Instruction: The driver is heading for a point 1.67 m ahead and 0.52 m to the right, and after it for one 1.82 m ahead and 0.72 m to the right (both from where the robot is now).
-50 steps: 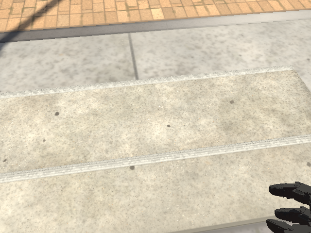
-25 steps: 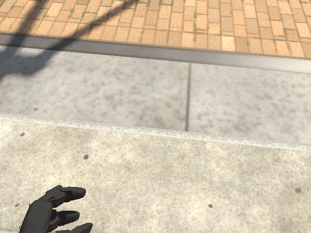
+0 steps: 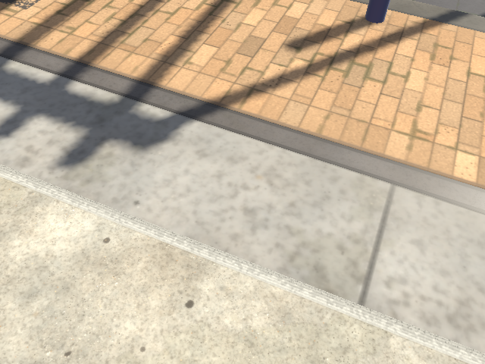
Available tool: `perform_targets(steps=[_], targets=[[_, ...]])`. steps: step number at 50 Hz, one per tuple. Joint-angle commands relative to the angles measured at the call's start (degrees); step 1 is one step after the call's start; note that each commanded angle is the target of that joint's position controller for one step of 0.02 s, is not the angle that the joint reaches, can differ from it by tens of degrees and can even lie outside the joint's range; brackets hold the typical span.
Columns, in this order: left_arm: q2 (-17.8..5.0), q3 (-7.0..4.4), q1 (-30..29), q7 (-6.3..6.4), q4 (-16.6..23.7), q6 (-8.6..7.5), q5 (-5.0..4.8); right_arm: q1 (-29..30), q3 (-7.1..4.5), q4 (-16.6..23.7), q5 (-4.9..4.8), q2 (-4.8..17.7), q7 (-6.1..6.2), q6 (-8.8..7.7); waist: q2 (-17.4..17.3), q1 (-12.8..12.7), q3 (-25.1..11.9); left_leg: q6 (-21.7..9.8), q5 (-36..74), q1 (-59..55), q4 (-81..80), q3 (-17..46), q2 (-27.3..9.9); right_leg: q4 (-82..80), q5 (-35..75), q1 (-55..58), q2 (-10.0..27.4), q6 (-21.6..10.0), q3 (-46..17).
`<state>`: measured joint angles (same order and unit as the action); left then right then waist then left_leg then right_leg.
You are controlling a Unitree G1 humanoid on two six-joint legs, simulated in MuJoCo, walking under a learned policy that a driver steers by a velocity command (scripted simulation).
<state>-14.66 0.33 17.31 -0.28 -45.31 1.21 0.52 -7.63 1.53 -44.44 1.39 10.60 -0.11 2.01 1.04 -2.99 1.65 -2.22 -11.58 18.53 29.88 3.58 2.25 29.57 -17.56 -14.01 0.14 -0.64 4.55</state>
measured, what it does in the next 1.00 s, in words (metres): stands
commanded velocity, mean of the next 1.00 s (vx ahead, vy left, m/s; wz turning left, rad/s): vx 0.02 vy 0.00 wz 0.02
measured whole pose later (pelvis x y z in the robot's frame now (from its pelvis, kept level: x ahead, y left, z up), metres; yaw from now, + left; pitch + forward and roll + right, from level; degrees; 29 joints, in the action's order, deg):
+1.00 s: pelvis +0.02 -0.01 +0.01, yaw +0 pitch +0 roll +0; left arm -13.0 0.8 14.6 1.3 -57.7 1.0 1.0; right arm -10.3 -0.6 -64.0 -0.1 12.3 1.7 1.2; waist 1.0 -0.4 0.1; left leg -1.5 -7.3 11.6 19.3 3.4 3.0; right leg 20.4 -12.2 -8.0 0.4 -0.5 2.4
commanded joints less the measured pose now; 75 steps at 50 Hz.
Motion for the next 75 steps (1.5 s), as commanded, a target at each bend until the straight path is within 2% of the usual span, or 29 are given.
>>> perform_targets(steps=[1, 2, 3, 4, 7, 12, 19, 23, 35, 47, 75], targets=[[-4.4, -0.60, 4.7, 0.80, 1.8, 1.31, -0.47, 3.9, -1.96, 3.2, -0.99, 8.5, 1.25, -1.06, -9.5, -0.6, -3.1, -6.6, 7.7, -0.6, -13.9, 12.9, -11.6, -4.0, -2.2, 3.9, 0.7, 0.0, -3.4], [-4.8, -0.73, 3.4, 0.64, 1.4, 1.28, -0.30, 3.4, -1.74, 2.4, -0.71, 7.9, 1.36, -1.09, -8.6, -0.3, -3.7, -5.1, 4.4, -1.2, -14.3, 11.6, -9.6, -5.1, 1.1, 5.5, 1.0, 0.5, -3.5], [-5.4, -0.91, 3.0, 0.48, 1.4, 1.29, 0.08, 2.5, -1.95, 1.7, -1.06, 8.4, 1.68, -1.23, -8.7, -0.1, -3.5, -4.2, 2.9, -1.3, -14.3, 10.7, -8.3, -5.9, 3.3, 6.3, 1.8, 0.8, -3.9], [-5.3, -0.82, 2.9, 0.42, 0.9, 1.11, 0.37, 1.6, -2.06, 0.9, -1.37, 8.3, 1.72, -1.27, -7.4, 0.2, -3.3, -3.8, 2.3, -2.1, -14.3, 10.2, -7.7, -6.6, 4.2, 6.1, 2.4, 1.1, -4.2], [-5.1, -0.77, 1.5, 0.57, 0.1, 0.64, 0.26, 0.4, -2.47, -0.5, -1.40, 8.0, 1.40, -1.32, -2.8, 1.2, -1.7, -3.7, 5.6, -4.4, -13.0, 9.2, -7.0, -7.8, 4.5, 3.3, 3.4, 1.1, -4.7], [-4.6, -0.74, -0.1, 1.09, -0.6, 0.46, 0.15, 0.0, -3.10, -2.6, -1.30, 8.1, 1.40, -1.52, -2.4, 1.7, -4.1, -4.1, 12.5, -7.2, -11.1, 7.9, -6.6, -8.0, 6.3, 3.7, 3.7, 0.7, -4.9], [-5.3, -0.80, -1.1, 1.30, -1.9, 0.43, 0.38, -0.2, -3.73, -5.7, -1.28, 9.2, 1.52, -0.95, -1.3, 2.1, -3.7, -3.8, 11.3, -7.4, -11.0, 7.0, -5.9, -8.7, 7.6, 3.5, 4.5, -0.3, -5.6], [-5.7, -0.82, -1.5, 1.44, -2.9, 0.15, 0.37, -0.3, -3.72, -7.8, -1.46, 9.2, 1.64, -0.91, -0.6, 2.2, -3.2, -3.1, 10.3, -7.6, -10.9, 6.3, -5.1, -10.2, 7.8, 3.3, 5.1, -0.9, -6.5], [-5.4, -0.74, -2.0, 1.55, -6.6, -0.26, 0.47, -1.2, -3.47, -13.7, -1.48, 8.9, 1.73, -1.00, -0.5, 2.4, -1.7, -1.9, 7.7, -7.6, -12.7, 5.9, -4.9, -12.7, 6.5, 3.5, 5.6, -1.5, -7.5], [-4.2, -0.62, -1.3, 1.71, -10.4, -0.59, 0.49, -2.6, -3.11, -17.8, -1.46, 8.0, 1.94, -1.19, -0.8, 2.5, -1.1, -1.3, 6.4, -7.4, -13.9, 5.8, -5.1, -13.6, 5.9, 4.0, 5.4, -1.6, -7.5], [-0.9, -0.48, 2.5, 2.03, -16.4, -1.24, 0.40, -6.1, -2.43, -21.4, -1.36, 5.3, 2.18, -1.57, -0.8, 2.7, 0.1, -0.8, 8.0, -7.8, -13.9, 5.1, -5.4, -14.1, 7.4, 4.6, 5.1, -1.7, -7.6]])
